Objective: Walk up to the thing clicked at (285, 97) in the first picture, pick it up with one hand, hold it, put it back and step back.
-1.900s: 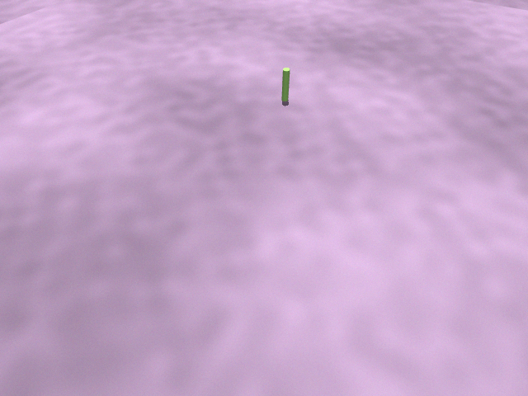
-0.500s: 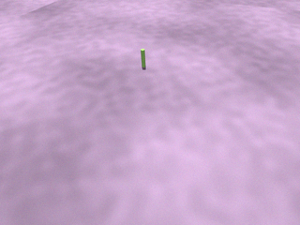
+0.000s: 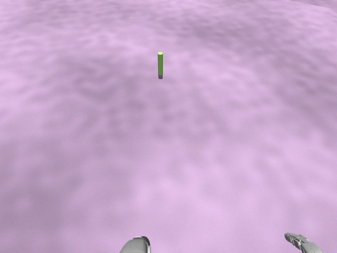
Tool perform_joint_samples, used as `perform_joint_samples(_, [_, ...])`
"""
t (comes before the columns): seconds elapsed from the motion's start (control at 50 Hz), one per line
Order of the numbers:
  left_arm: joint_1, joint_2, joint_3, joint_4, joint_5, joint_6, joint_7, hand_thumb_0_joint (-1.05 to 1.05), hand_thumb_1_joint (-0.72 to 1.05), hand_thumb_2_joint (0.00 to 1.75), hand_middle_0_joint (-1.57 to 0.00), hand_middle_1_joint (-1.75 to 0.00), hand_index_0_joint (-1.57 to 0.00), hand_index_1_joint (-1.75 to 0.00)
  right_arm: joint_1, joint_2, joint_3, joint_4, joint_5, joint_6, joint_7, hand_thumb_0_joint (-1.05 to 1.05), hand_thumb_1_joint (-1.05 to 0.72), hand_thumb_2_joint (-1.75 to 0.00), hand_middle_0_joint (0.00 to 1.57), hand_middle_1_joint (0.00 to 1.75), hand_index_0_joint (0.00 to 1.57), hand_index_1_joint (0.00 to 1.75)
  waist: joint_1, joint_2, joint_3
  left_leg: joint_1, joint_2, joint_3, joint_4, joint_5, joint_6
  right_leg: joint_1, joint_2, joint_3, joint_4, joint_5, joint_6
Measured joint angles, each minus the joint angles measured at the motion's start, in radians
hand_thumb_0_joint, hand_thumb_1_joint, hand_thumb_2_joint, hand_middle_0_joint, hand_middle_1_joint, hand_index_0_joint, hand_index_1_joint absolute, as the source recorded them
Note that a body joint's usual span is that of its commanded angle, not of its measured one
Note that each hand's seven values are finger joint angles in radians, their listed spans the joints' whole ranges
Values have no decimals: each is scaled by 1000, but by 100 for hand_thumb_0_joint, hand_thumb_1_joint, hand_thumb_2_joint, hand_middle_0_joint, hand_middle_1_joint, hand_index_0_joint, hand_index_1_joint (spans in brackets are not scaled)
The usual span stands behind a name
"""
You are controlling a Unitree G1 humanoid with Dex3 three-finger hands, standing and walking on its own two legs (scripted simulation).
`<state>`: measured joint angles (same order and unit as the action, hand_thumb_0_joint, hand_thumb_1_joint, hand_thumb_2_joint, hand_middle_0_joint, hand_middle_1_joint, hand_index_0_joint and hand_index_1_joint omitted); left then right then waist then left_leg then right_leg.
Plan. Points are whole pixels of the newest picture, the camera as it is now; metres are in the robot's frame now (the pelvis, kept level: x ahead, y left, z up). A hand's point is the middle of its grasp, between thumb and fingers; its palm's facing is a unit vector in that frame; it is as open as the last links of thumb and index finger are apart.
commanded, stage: walk up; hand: left
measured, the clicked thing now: (160, 64) +1.72 +0.20 -0.65
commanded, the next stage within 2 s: none
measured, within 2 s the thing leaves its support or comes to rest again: neither
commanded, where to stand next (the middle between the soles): +1.35 +0.01 m, yaw -3 degrees
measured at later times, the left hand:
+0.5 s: hand (113, 144) +0.45 +0.23 -0.10, palm faces -0.04 -0.89 -0.45, open 7.4 cm
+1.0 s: hand (119, 120) +0.59 +0.25 -0.15, palm faces -0.03 -0.93 -0.36, open 7.4 cm
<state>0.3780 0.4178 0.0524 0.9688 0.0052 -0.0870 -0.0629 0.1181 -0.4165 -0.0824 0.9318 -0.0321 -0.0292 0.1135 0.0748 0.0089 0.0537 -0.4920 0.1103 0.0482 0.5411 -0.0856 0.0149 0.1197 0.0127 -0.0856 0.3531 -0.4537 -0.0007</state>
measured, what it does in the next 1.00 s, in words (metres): walks ahead: right foot, then left foot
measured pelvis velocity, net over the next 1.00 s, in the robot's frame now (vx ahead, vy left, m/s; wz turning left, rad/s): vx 0.57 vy -0.02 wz -0.02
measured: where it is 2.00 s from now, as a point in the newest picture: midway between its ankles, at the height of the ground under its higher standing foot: (181, 139)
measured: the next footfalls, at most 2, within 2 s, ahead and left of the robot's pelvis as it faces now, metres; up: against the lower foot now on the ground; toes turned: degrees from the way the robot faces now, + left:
right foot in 0.42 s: +0.43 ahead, -0.17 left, +0.00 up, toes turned -8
left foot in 0.90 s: +0.68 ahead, +0.07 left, +0.00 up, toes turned +3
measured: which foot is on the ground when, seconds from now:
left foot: down 0.00-0.46, up 0.48-0.88, down 0.90-1.00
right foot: down 0.00-0.06, up 0.08-0.40, down 0.42-0.92, up 0.94-1.00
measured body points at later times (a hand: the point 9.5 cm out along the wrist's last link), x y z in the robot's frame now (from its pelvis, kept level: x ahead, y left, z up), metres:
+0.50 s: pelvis +0.31 -0.05 -0.01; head +0.30 -0.09 +0.44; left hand +0.45 +0.28 -0.07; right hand +0.32 -0.39 -0.15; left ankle +0.18 +0.13 -0.67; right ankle +0.39 -0.17 -0.72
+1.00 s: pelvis +0.57 -0.02 +0.00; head +0.59 +0.00 +0.45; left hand +0.59 +0.30 -0.13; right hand +0.69 -0.34 -0.09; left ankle +0.64 +0.07 -0.72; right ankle +0.43 -0.16 -0.65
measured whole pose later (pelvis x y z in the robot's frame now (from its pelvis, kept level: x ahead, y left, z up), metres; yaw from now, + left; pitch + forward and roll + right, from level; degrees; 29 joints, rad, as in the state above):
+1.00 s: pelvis +0.57 -0.02 +0.00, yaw -1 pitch -2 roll -1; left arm 0.33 0.42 0.04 0.94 0.00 -0.06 -0.02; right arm 0.16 -0.39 -0.08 0.86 -0.02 -0.07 0.08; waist 0.02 -0.02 0.08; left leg -0.39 0.03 0.07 0.65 -0.23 0.05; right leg -0.22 -0.03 -0.01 1.04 -0.48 -0.05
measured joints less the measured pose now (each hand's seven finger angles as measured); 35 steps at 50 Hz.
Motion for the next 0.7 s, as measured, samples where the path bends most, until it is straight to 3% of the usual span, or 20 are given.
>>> perform_joint_samples(0.02, [-3, 9, 0, 1, -1, 6, 4, 1, 90, 90, -21, -30, -20, -30, -5, 7, -5, -3, -2, -7, -6, 0, -90, -90, 21, 30, 20, 30, -4, -23, 2, 16, -22, 12, -1, 33, 0, -5, -25, 2, 55, -46, 0])
perform_joint_samples(0.06, [-27, 16, 3, 3, -8, 24, 19, 1, 90, 90, -21, -30, -20, -30, -18, 27, -10, -22, -17, -27, -19, 0, -90, -90, 21, 30, 20, 30, -16, -79, 30, 35, -65, 52, 61, -33, -2, -89, -90, 32, 319, -67, -29])
perform_joint_samples(0.12, [-56, 4, -17, -4, -20, 30, 32, 1, 90, 90, -21, -30, -20, -30, 1, 41, -11, -64, -1, -51, -34, 0, -90, -90, 21, 30, 20, 30, -53, -50, 37, 87, -45, 55, 84, -118, 7, -308, -24, 122, 732, -26, -52])
perform_joint_samples(0.16, [-75, 13, -24, -13, -25, 22, 27, 1, 90, 90, -21, -30, -20, -30, 33, 50, 1, -72, 11, -53, -45, 0, -90, -90, 21, 30, 20, 30, -73, -50, 30, 168, -41, 70, 25, -129, 0, -436, -20, 140, 827, 38, -54])
perform_joint_samples(0.22, [-112, 29, -15, -45, -30, 14, 12, 1, 90, 90, -21, -30, -20, -30, 102, 44, 14, -64, 23, -55, -54, 0, -90, -90, 21, 30, 20, 30, -97, -55, 13, 280, -51, 82, -55, -147, -9, -574, -60, 138, 769, 103, -36])
perform_joint_samples(0.28, [-149, 42, -3, -76, -22, 14, -8, 1, 90, 90, -20, -30, -20, -30, 160, 24, 17, -40, 24, -49, -53, 0, -90, -90, 21, 30, 20, 30, -105, -57, -2, 371, -61, 95, -99, -185, -13, -649, -109, 117, 588, 163, -11])
perform_joint_samples(0.34, [-179, 44, 7, -85, -11, 14, -28, 0, 90, 90, -20, -30, -20, -30, 195, -3, 14, -22, 19, -49, -47, 0, -90, -90, 21, 30, 20, 30, -120, -42, -7, 439, -60, 99, -103, -244, -24, -662, -135, 93, 395, 259, -8])
perform_joint_samples(0.42, [-185, 46, 19, -78, 0, 9, -38, 0, 90, 90, -20, -30, -20, -30, 238, -34, 7, 1, 19, -43, -44, 0, -90, -90, 21, 30, 20, 30, -132, -8, -40, 483, -31, 82, -11, -382, -38, -596, -126, 52, 292, 337, -22])
perform_joint_samples(0.44, [-188, 40, 26, -72, 3, 5, -35, 0, 90, 90, -20, -30, -20, -30, 241, -42, 5, 9, 18, -40, -47, 0, -90, -90, 21, 30, 20, 30, -124, 17, -44, 475, -3, 70, 52, -421, -31, -587, -106, 37, 322, 291, -15])
perform_joint_samples(0.46, [-193, 30, 31, -71, 6, -1, -28, 0, 90, 90, -20, -30, -20, -30, 236, -45, 2, 19, 17, -34, -51, 1, -90, -90, 21, 30, 20, 30, -116, 44, -38, 442, 24, 39, 159, -432, -4, -584, -86, 18, 367, 242, -17])
perform_joint_samples(0.48, [-193, 23, 31, -77, 7, -8, -20, 0, 90, 90, -20, -30, -20, -30, 228, -40, 4, 23, 18, -27, -56, 1, -90, -90, 21, 30, 20, 30, -108, 52, -29, 391, 20, -6, 294, -425, 10, -577, -81, 8, 402, 202, -19])
perform_joint_samples(0.52, [-181, 2, 20, -83, -3, -15, -8, 0, 90, 90, -20, -30, -20, -30, 206, -30, 15, 28, 18, -18, -62, 1, -90, -90, 21, 30, 20, 30, -83, 46, -13, 279, -32, -53, 535, -398, 16, -534, -87, 9, 401, 164, -24])
perform_joint_samples(0.56, [-153, -27, 4, -78, -11, -16, 2, 0, 90, 90, -21, -30, -20, -30, 174, -30, 22, 29, 27, -17, -64, 1, -90, -90, 20, 30, 20, 30, -64, 55, -3, 174, -64, -71, 647, -314, 21, -461, -83, 9, 323, 174, -19])
perform_joint_samples(0.62, [-96, -49, -13, -58, -14, -17, 9, 0, 90, 90, -21, -30, -20, -30, 126, -27, 24, -2, 37, -19, -57, 1, -90, -90, 20, 30, 20, 30, -48, 68, 6, 52, -62, -81, 609, -206, 24, -358, -63, 11, 187, 203, -20])
perform_joint_samples(0.7, [-41, -47, -16, -39, -11, -16, 16, 0, 90, 90, -21, -30, -20, -30, 87, -21, 16, -40, 31, -12, -40, 0, -90, -90, 21, 30, 20, 30, -43, 72, 15, -56, -50, -113, 470, -102, 1, -259, -37, -2, 77, 203, -23])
